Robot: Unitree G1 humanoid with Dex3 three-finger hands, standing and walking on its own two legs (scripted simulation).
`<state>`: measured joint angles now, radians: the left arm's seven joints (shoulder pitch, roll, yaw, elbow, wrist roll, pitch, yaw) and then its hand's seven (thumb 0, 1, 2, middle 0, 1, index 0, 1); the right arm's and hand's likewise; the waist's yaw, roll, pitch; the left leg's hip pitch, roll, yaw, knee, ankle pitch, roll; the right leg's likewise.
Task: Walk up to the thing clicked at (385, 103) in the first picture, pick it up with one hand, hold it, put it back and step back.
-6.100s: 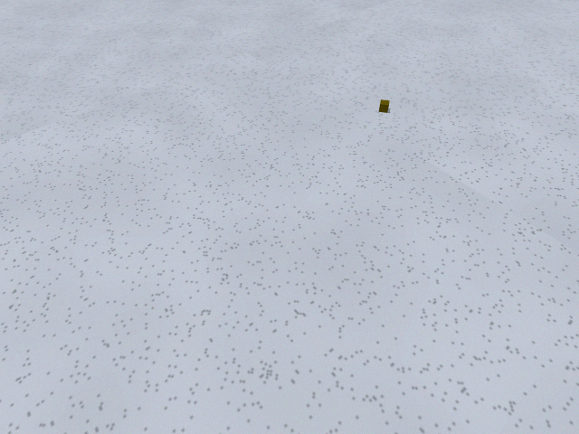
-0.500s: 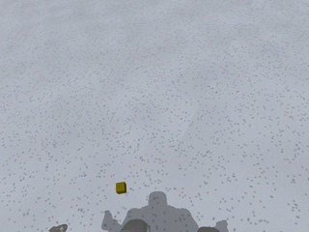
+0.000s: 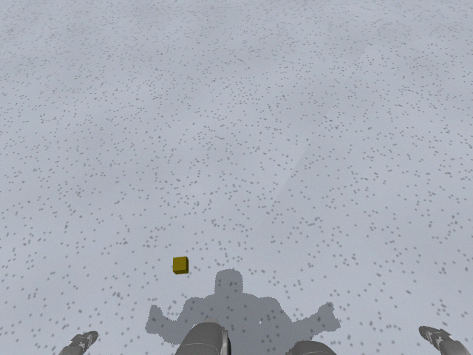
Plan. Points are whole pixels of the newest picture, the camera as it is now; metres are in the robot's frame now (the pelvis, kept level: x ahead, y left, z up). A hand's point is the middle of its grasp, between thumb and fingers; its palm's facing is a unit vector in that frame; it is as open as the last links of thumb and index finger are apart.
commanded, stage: walk up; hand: left
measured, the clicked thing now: (180, 265) +0.47 +0.29 -0.72
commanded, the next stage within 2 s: stand in 1.86 s
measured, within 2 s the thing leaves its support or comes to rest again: neither
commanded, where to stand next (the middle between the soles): +0.09 +0.02 m, yaw +3 degrees
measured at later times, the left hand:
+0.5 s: hand out of the picture +0.04 +0.29 -0.13, palm faces +0.06 -0.92 -0.38, open 7.4 cm
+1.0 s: hand out of the picture +0.08 +0.28 -0.12, palm faces +0.06 -0.94 -0.35, open 7.4 cm
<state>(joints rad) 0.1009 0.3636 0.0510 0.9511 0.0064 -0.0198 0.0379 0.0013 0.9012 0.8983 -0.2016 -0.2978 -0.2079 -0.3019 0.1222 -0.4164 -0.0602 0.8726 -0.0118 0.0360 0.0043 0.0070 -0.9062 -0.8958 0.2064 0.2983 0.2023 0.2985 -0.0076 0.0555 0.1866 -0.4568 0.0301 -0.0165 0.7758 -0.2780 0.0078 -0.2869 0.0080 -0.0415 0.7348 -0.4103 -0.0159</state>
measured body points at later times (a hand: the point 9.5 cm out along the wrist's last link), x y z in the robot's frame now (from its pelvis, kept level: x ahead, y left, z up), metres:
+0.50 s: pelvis -0.03 +0.02 +0.02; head -0.02 +0.02 +0.47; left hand +0.03 +0.34 -0.10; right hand +0.07 -0.28 -0.11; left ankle -0.01 +0.16 -0.71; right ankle +0.01 -0.12 -0.71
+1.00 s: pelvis +0.00 +0.02 +0.03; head +0.01 +0.02 +0.48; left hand +0.08 +0.33 -0.09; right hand +0.11 -0.27 -0.10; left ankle -0.01 +0.16 -0.71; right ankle +0.01 -0.12 -0.71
